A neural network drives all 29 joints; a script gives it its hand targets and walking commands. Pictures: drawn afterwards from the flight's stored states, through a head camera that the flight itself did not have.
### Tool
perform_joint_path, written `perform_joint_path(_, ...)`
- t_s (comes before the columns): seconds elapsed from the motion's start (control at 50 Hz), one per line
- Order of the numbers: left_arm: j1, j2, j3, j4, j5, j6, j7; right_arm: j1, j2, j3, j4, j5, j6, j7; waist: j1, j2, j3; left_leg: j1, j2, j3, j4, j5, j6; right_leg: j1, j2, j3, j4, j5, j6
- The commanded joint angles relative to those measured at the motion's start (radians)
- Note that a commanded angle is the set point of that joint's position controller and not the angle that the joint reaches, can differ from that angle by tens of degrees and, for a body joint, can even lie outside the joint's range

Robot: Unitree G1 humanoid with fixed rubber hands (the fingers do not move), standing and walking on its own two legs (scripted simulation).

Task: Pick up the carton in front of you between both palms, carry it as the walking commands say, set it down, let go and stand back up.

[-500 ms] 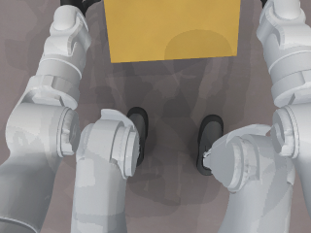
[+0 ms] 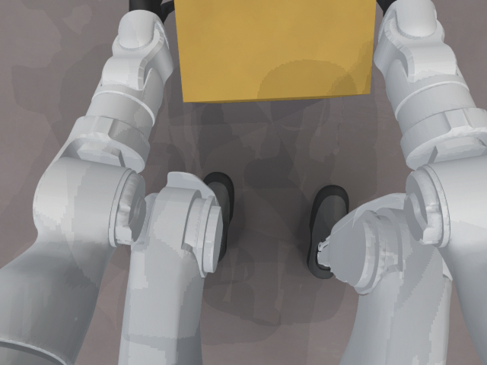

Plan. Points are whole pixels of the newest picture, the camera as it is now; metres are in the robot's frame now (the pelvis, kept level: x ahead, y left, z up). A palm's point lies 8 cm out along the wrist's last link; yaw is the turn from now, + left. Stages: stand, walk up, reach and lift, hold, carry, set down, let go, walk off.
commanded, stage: reach and lift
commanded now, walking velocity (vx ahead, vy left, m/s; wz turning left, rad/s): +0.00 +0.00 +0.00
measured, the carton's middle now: (270, 28) +0.52 +0.03 -0.25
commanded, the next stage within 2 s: none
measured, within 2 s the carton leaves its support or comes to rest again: leaves its support in 0.28 s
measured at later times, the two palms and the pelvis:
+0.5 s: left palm out of the picture +0.50 +0.18 -0.08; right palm out of the picture +0.54 -0.12 -0.08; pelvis +0.00 -0.01 +0.01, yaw +0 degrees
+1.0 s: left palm out of the picture +0.47 +0.18 +0.09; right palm out of the picture +0.50 -0.12 +0.09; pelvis +0.02 -0.01 +0.14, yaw +1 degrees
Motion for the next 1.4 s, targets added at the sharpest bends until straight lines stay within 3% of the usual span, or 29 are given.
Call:
perform_joint_path(0.0, -0.332, -0.221, -0.08, -0.115, -0.007, -0.029, -0.058, -0.371, 0.245, 0.095, -0.105, 0.003, -0.022, 0.059, 0.019, -0.064, -1.143, 0.577, -0.058, 0.022, -0.175, 0.255, -0.023, 0.558, 0.079, -0.027, -0.141, 0.187, -0.006)
perform_joint_path(0.08, -0.544, -0.62, -0.147, -0.14, 0.035, 0.009, -0.174, -0.526, 0.677, 0.136, -0.107, -0.023, 0.009, 0.162, 0.016, -0.07, -1.109, 0.53, -0.081, 0.039, -0.151, 0.222, -0.016, 0.536, 0.115, -0.034, -0.123, 0.171, -0.011)
perform_joint_path(0.16, -0.61, -0.813, -0.136, -0.22, 0.062, 0.054, -0.253, -0.533, 0.879, 0.114, -0.168, -0.061, 0.048, 0.225, 0.019, -0.083, -1.157, 0.526, -0.094, 0.067, -0.126, 0.233, -0.016, 0.553, 0.134, -0.06, -0.109, 0.196, -0.018)
perform_joint_path(0.22, -0.662, -0.901, -0.191, -0.327, 0.016, 0.079, -0.277, -0.556, 0.989, 0.139, -0.262, -0.033, 0.072, 0.238, 0.025, -0.076, -1.353, 0.618, -0.099, 0.086, -0.11, 0.311, -0.02, 0.638, 0.143, -0.075, -0.09, 0.277, -0.021)
perform_joint_path(0.3, -0.642, -1.035, -0.263, -0.49, -0.043, 0.118, -0.275, -0.622, 1.102, 0.22, -0.485, 0.023, 0.099, 0.23, 0.021, -0.071, -1.697, 0.79, -0.109, 0.097, -0.115, 0.436, -0.027, 0.793, 0.16, -0.096, -0.087, 0.385, -0.019)
perform_joint_path(0.32, -0.627, -1.06, -0.272, -0.525, -0.038, 0.133, -0.275, -0.618, 1.132, 0.236, -0.53, 0.023, 0.11, 0.229, 0.021, -0.073, -1.743, 0.813, -0.113, 0.096, -0.121, 0.451, -0.025, 0.802, 0.165, -0.099, -0.095, 0.393, -0.017)
perform_joint_path(0.34, -0.607, -1.082, -0.27, -0.563, -0.038, 0.15, -0.274, -0.615, 1.146, 0.236, -0.566, 0.018, 0.12, 0.228, 0.042, -0.067, -1.788, 0.763, -0.121, 0.106, -0.133, 0.391, -0.021, 0.874, 0.167, -0.097, -0.083, 0.386, -0.024)
perform_joint_path(0.36, -0.618, -1.07, -0.274, -0.6, -0.006, 0.163, -0.28, -0.557, 1.2, 0.239, -0.574, 0.001, 0.143, 0.233, 0.024, -0.083, -1.78, 0.788, -0.119, 0.099, -0.163, 0.362, -0.018, 0.838, 0.174, -0.103, -0.119, 0.353, -0.015)
perform_joint_path(0.4, -0.554, -1.113, -0.247, -0.635, 0.045, 0.201, -0.298, -0.483, 1.267, 0.222, -0.591, -0.036, 0.184, 0.252, 0.04, -0.073, -1.748, 0.818, -0.131, 0.094, -0.182, 0.384, -0.017, 0.747, 0.185, -0.095, -0.158, 0.328, -0.013)
perform_joint_path(0.46, -0.458, -1.159, -0.199, -0.586, 0.133, 0.263, -0.325, -0.37, 1.337, 0.155, -0.516, -0.117, 0.244, 0.281, 0.054, -0.063, -1.577, 0.732, -0.133, 0.096, -0.249, 0.259, -0.014, 0.616, 0.192, -0.098, -0.229, 0.191, -0.008)
perform_joint_path(0.56, -0.36, -1.197, -0.073, -0.442, 0.275, 0.332, -0.37, -0.249, 1.319, -0.051, -0.341, -0.295, 0.298, 0.302, 0.01, -0.045, -1.322, 0.571, -0.131, 0.091, -0.362, 0.093, -0.011, 0.532, 0.193, -0.091, -0.359, 0.048, -0.02)
perform_joint_path(0.64, -0.331, -1.205, -0.009, -0.409, 0.34, 0.346, -0.384, -0.265, 1.332, -0.094, -0.337, -0.342, 0.309, 0.302, 0.018, -0.059, -1.337, 0.612, -0.132, 0.091, -0.429, 0.073, -0.006, 0.574, 0.197, -0.083, -0.441, 0.025, -0.021)
perform_joint_path(0.68, -0.318, -1.211, 0.001, -0.415, 0.35, 0.351, -0.391, -0.27, 1.338, -0.087, -0.352, -0.344, 0.313, 0.302, 0.024, -0.065, -1.378, 0.632, -0.135, 0.094, -0.455, 0.077, -0.005, 0.632, 0.197, -0.077, -0.475, 0.03, -0.017)
perform_joint_path(0.78, -0.27, -1.261, -0.051, -0.448, 0.34, 0.374, -0.407, -0.202, 1.383, -0.05, -0.395, -0.344, 0.332, 0.303, -0.002, -0.052, -1.475, 0.736, -0.144, 0.096, -0.521, 0.129, -0.013, 0.754, 0.197, -0.076, -0.548, 0.082, -0.008)
perform_joint_path(0.96, -0.133, -1.335, -0.191, -0.545, 0.289, 0.394, -0.399, -0.088, 1.465, 0.118, -0.536, -0.264, 0.356, 0.328, 0.002, -0.035, -1.56, 0.98, -0.151, 0.068, -0.627, 0.255, -0.017, 0.897, 0.199, -0.063, -0.645, 0.186, 0.005)
perform_joint_path(1.06, -0.038, -1.361, -0.227, -0.557, 0.285, 0.398, -0.389, -0.001, 1.476, 0.156, -0.553, -0.253, 0.361, 0.334, -0.002, -0.039, -1.491, 1.078, -0.151, 0.045, -0.705, 0.258, -0.017, 0.957, 0.2, -0.053, -0.721, 0.185, 0.008)
perform_joint_path(1.38, 0.231, -1.4, -0.235, -0.539, 0.344, 0.367, -0.38, 0.288, 1.494, 0.138, -0.536, -0.302, 0.334, 0.337, -0.031, -0.011, -1.22, 1.381, -0.139, -0.016, -1.016, 0.267, -0.003, 1.277, 0.175, 0.012, -1.035, 0.224, -0.005)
